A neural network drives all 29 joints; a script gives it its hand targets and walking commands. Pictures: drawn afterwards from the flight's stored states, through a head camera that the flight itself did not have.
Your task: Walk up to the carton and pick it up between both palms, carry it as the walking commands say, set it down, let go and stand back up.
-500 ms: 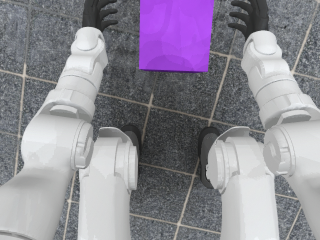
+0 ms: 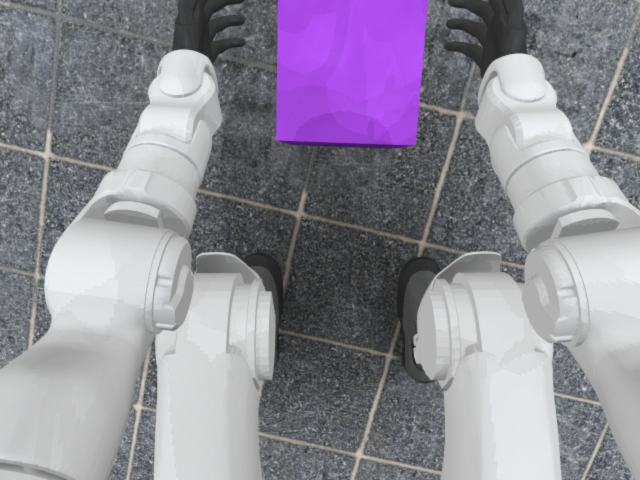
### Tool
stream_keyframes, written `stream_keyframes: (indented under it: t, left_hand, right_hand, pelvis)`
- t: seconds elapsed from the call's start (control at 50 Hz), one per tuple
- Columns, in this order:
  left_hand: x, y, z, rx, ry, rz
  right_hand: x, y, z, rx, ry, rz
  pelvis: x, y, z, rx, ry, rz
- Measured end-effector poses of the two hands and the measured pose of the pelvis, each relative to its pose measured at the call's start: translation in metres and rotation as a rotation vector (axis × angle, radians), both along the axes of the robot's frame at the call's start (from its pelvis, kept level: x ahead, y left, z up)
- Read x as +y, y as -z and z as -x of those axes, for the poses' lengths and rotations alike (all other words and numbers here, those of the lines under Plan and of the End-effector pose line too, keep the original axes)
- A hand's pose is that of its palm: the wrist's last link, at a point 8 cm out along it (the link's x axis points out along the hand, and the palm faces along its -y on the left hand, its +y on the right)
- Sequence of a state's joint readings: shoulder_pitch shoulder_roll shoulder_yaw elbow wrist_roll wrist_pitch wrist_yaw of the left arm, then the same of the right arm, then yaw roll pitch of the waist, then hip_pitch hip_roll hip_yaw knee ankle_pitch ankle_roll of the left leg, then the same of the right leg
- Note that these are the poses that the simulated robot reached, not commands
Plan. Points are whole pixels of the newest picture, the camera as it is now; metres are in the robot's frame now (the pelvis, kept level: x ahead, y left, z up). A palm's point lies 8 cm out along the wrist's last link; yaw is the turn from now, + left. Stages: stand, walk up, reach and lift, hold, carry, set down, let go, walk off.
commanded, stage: reach and lift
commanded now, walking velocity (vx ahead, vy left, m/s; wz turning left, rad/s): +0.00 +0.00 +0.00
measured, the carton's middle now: (345, 83) +0.50 +0.00 -0.28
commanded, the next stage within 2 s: none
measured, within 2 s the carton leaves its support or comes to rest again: leaves its support in 0.92 s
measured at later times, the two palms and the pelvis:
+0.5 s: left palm (224, 35) +0.53 +0.13 -0.18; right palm (481, 41) +0.52 -0.12 -0.18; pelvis +0.00 +0.00 -0.01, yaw +0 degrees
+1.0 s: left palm (226, 34) +0.53 +0.12 -0.17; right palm (486, 46) +0.52 -0.13 -0.18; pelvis +0.01 +0.00 -0.01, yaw +0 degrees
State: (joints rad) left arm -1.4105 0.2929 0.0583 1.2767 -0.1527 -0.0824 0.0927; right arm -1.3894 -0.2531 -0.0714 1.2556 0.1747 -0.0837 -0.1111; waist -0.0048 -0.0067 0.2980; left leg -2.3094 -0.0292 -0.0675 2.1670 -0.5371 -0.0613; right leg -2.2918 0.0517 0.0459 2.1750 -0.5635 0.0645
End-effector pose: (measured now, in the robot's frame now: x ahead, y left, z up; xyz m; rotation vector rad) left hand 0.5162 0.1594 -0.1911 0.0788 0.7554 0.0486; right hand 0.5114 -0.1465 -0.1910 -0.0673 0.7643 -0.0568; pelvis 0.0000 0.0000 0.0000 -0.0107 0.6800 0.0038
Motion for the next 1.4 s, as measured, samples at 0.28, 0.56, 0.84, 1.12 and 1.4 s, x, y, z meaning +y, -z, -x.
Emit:
stream_keyframes:
  t: [0.28, 0.56, 0.84, 1.12, 1.4]
  left_hand:
    - [-0.03, -0.006, -0.008, 0.003, 0.028, 0.033]
    - [-0.031, -0.009, -0.014, 0.047, 0.035, 0.033]
    - [-0.031, -0.012, -0.015, 0.058, 0.032, 0.037]
    - [-0.037, -0.028, -0.012, 0.029, 0.011, 0.021]
    - [-0.035, -0.055, -0.006, -0.018, -0.032, 0.01]
  right_hand:
    - [0.022, -0.004, -0.005, 0.006, -0.012, -0.018]
    - [0.022, -0.007, -0.012, 0.049, -0.034, -0.013]
    - [0.022, -0.011, -0.009, 0.063, -0.021, -0.02]
    - [0.021, -0.026, -0.005, 0.031, 0.024, -0.019]
    - [0.029, -0.054, -0.002, -0.021, 0.072, -0.021]
  pelvis:
    - [0.0, 0.0, 0.0, 0.005, 0.003, 0.001]
    - [0.0, 0.009, -0.007, 0.0, 0.003, -0.001]
    - [0.002, 0.011, -0.014, 0.017, -0.009, 0.007]
    - [-0.001, 0.009, -0.01, 0.012, -0.015, 0.007]
    - [-0.002, 0.003, -0.003, 0.012, -0.019, 0.007]
